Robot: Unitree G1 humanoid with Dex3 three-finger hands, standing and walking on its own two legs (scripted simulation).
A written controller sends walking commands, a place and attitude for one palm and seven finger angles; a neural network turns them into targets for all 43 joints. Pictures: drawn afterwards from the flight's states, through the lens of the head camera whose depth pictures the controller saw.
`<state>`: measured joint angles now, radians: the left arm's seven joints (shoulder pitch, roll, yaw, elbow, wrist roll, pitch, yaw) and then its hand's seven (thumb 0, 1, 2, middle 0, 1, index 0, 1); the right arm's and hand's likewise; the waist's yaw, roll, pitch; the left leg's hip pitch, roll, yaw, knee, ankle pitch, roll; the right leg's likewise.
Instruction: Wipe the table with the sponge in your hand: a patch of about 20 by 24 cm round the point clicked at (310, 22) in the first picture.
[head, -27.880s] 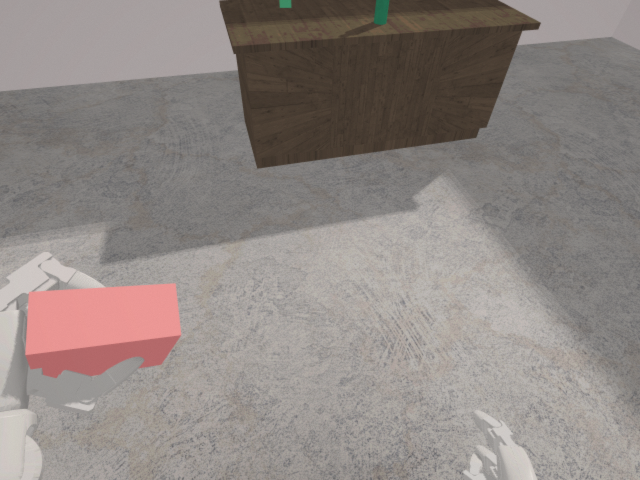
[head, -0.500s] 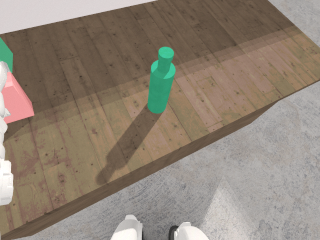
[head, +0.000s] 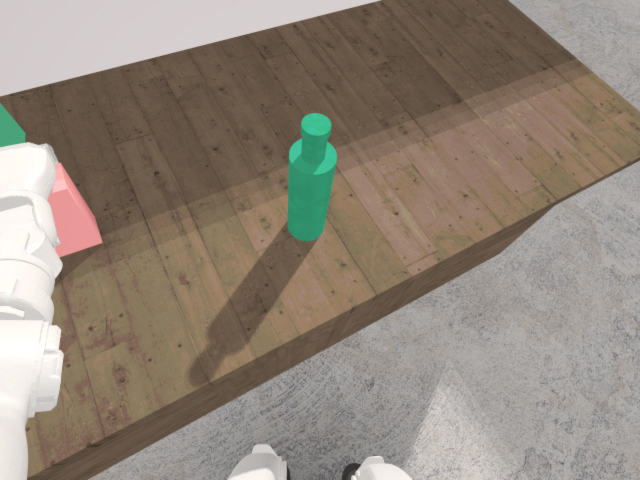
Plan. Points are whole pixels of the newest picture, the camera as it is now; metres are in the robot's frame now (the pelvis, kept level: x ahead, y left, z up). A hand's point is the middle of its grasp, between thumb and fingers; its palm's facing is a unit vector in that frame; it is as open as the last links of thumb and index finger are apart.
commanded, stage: wipe back along the middle lane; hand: left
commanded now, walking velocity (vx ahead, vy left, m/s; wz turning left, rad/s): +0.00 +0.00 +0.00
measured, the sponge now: (44, 227) +0.44 +0.36 -0.03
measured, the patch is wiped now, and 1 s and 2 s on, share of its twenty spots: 0.30 0.40 0.45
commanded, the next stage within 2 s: slide across to the third lane in 1.62 s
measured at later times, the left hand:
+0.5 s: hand (52, 226) +0.42 +0.33 +0.00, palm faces -0.12 +0.02 -0.99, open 9.7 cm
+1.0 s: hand (62, 260) +0.37 +0.31 +0.00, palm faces -0.09 +0.02 -1.00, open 9.7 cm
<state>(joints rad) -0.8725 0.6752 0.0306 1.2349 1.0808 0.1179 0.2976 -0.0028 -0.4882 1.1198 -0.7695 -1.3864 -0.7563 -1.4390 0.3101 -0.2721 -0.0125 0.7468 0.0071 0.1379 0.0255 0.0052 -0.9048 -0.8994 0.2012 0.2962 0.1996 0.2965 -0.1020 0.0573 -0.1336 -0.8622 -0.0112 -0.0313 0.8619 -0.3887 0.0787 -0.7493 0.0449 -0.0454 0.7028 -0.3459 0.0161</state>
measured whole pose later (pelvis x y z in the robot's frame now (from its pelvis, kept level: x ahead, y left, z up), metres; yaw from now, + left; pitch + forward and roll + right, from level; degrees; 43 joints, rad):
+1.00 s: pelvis +0.00 -0.01 +0.02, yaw +1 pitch +15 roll -3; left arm -0.51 0.43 -0.06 0.91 1.02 0.24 0.39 0.00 -0.46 1.10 -0.74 -1.41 -0.73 -1.46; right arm 0.20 -0.26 -0.02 0.70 0.05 0.17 0.03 0.01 -0.91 -0.90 0.20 0.30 0.20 0.30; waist -0.01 0.06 -0.15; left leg -0.65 -0.03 -0.01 0.75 -0.36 0.07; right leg -0.57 0.02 -0.02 0.64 -0.34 0.01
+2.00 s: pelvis +0.00 -0.03 +0.02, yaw +2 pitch +10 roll -2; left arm -0.24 0.33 -0.16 0.63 1.01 0.32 0.39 0.00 -0.45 1.09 -0.74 -1.41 -0.73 -1.46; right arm 0.14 -0.25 -0.03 0.70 0.06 0.12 0.00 0.01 -0.91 -0.90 0.20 0.30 0.20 0.30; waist 0.04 0.08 -0.13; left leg -0.53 -0.03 -0.02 0.71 -0.35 0.05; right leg -0.46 0.03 -0.03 0.64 -0.35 -0.01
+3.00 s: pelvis -0.04 -0.05 +0.00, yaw +1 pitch +16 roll -2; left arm -0.76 0.33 -0.10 1.23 1.01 0.29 0.48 0.01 -0.51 1.12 -0.81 -1.34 -0.80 -1.39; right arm 0.21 -0.27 -0.03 0.79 0.04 0.08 0.01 0.01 -0.91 -0.90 0.20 0.30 0.20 0.30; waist -0.05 0.07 -0.15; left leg -0.76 0.00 -0.03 0.80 -0.31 0.01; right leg -0.71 0.05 -0.05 0.76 -0.33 -0.04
